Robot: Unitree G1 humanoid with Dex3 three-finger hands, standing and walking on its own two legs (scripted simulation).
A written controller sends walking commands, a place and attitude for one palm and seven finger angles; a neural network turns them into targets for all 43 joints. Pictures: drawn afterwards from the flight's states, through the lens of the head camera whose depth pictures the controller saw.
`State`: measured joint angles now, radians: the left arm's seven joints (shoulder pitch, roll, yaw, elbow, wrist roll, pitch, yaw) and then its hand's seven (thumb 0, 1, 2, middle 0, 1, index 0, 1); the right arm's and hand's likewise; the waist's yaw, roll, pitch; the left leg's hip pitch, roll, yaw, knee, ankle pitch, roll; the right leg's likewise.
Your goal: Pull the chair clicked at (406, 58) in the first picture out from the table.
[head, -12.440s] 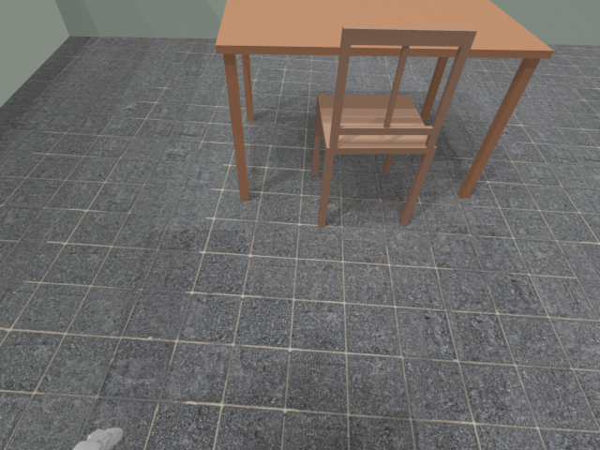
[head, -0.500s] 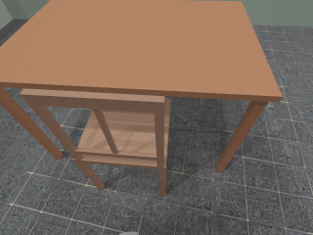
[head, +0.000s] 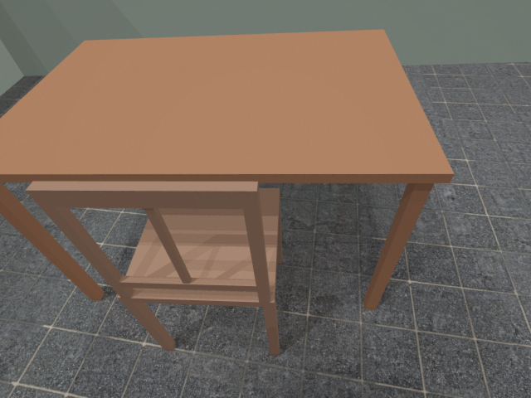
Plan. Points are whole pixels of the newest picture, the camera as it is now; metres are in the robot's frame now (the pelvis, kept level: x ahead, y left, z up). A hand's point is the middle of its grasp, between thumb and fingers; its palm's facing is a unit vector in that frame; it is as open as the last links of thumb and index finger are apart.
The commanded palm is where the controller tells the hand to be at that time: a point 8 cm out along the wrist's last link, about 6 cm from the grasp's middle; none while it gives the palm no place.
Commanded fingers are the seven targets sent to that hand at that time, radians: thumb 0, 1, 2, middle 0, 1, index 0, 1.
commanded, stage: come to a stop and stand still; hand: left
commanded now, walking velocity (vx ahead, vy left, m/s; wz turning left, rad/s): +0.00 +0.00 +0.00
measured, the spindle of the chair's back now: (170, 248) +0.42 +0.24 -0.09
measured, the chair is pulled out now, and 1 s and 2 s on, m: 0.00 0.00 0.00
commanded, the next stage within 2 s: look again from close up in 0.14 s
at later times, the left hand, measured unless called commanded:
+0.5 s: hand out of the picture +0.03 +0.18 -0.15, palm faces -0.03 -0.98 -0.22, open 7.4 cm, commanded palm none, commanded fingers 0.00 0.90 0.90 -0.20 -0.30 -0.20 -0.30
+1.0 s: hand out of the picture +0.05 +0.18 -0.16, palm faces -0.01 -0.98 -0.20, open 7.3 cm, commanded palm none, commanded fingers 0.00 0.90 0.90 -0.20 -0.30 -0.20 -0.30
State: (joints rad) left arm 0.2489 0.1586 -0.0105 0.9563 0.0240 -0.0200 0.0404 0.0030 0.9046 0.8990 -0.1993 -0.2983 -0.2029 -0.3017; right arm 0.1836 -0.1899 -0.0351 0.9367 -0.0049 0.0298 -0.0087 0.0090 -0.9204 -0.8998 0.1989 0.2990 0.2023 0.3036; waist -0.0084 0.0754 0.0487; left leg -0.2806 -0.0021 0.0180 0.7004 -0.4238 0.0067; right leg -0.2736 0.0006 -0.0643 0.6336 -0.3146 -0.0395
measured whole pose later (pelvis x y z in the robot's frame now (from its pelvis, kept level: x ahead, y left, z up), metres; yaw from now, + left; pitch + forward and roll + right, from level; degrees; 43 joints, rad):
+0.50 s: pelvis +0.01 +0.00 +0.02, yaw -1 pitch +0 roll +1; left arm 0.30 0.17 -0.01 1.05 0.01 -0.01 0.02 0.01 0.90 0.90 -0.20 -0.30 -0.20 -0.30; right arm 0.40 -0.16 0.01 1.10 -0.02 0.00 -0.02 0.01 -0.92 -0.90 0.20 0.30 0.20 0.30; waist -0.02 0.01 0.02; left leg -0.21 -0.01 0.06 0.43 -0.22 0.01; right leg -0.25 0.00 -0.03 0.48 -0.23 -0.03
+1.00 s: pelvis +0.04 +0.00 +0.02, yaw -1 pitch +0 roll +1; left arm 0.28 0.15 -0.02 1.11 0.01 -0.03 0.03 0.01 0.91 0.90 -0.20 -0.30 -0.20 -0.30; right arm 0.26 -0.15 0.01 1.13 -0.01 -0.03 -0.04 0.02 -0.93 -0.90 0.20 0.30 0.20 0.30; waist 0.01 0.00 0.02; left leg -0.14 -0.01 0.06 0.41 -0.27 0.01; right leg -0.18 0.00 -0.03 0.45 -0.28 -0.02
